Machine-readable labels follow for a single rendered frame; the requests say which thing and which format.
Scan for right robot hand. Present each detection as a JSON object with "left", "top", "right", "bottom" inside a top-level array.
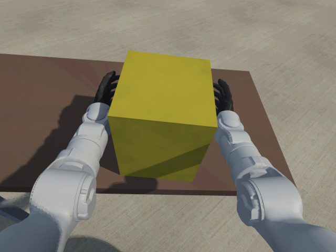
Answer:
[{"left": 213, "top": 79, "right": 234, "bottom": 116}]

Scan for right robot upper arm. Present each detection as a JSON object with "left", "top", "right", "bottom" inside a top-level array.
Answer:
[{"left": 237, "top": 176, "right": 336, "bottom": 252}]

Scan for robot right forearm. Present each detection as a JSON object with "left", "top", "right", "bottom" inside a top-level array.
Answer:
[{"left": 214, "top": 110, "right": 303, "bottom": 213}]

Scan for left robot hand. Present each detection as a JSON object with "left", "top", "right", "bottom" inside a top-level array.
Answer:
[{"left": 93, "top": 71, "right": 120, "bottom": 107}]

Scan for left robot upper arm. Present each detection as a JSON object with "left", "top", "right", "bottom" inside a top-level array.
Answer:
[{"left": 0, "top": 168, "right": 97, "bottom": 252}]

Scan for table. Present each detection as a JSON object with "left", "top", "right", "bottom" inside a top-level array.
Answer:
[{"left": 0, "top": 54, "right": 297, "bottom": 223}]

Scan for carton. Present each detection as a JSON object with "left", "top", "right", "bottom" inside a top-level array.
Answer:
[{"left": 107, "top": 50, "right": 218, "bottom": 182}]

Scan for robot left forearm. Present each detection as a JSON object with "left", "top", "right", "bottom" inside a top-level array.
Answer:
[{"left": 29, "top": 102, "right": 111, "bottom": 210}]

